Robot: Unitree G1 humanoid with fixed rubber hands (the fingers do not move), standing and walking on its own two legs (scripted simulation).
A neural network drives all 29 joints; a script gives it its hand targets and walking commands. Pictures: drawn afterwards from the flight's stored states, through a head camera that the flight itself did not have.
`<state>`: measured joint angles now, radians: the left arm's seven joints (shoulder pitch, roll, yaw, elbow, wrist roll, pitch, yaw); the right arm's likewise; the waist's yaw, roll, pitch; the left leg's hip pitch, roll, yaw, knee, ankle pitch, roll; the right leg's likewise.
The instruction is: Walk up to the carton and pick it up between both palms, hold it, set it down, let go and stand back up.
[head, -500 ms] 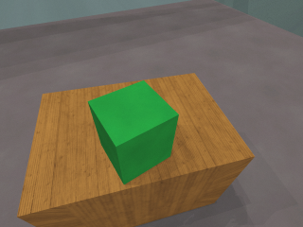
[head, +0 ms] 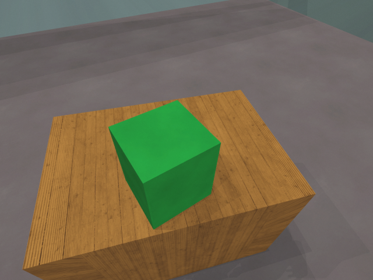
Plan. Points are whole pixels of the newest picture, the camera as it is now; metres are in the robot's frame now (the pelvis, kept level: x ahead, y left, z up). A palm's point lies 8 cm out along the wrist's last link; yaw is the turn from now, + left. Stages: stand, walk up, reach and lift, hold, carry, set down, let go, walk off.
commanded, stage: stand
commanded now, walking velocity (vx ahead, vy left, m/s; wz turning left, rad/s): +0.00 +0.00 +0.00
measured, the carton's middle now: (165, 164) +0.45 +0.06 -0.06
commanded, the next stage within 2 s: walk up in 1.16 s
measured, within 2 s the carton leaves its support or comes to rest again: neither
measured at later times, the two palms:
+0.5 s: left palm out of the picture +0.08 +0.28 -0.12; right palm out of the picture +0.08 -0.29 -0.12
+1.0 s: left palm out of the picture +0.10 +0.28 -0.12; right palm out of the picture +0.09 -0.30 -0.12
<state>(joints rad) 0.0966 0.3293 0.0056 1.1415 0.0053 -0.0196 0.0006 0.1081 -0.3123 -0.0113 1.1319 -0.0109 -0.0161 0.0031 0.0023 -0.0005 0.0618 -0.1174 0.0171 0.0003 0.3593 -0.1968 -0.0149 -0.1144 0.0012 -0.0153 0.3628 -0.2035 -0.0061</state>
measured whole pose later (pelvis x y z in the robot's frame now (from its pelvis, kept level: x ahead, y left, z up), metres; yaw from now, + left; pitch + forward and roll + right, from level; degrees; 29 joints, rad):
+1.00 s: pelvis +0.02 -0.01 +0.00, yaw -1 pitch -2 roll +0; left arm 0.10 0.32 0.00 1.14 0.01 -0.02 0.00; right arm 0.10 -0.32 -0.01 1.13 -0.01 -0.01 0.00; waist 0.00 0.01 0.05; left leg -0.08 0.04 0.01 0.33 -0.21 -0.03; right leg -0.08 0.02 -0.01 0.33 -0.21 -0.02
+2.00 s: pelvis -0.01 -0.04 -0.03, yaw +10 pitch -3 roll +0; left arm 0.18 0.34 0.05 0.94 0.00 0.05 -0.02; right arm 0.19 -0.31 -0.04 0.92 -0.03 -0.03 -0.03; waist 0.02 -0.07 0.13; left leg -0.28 -0.02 0.02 0.71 -0.37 0.04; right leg -0.32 -0.02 -0.03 0.89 -0.58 -0.02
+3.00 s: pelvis -0.02 -0.02 -0.03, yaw +15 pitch -5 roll +0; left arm 0.22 0.39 0.03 0.97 0.00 -0.03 0.02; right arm 0.20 -0.35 -0.06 0.92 -0.02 -0.03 0.03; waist 0.02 -0.01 0.12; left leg -0.27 -0.04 0.01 0.74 -0.39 0.05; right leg -0.32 -0.06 -0.01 0.95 -0.59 -0.02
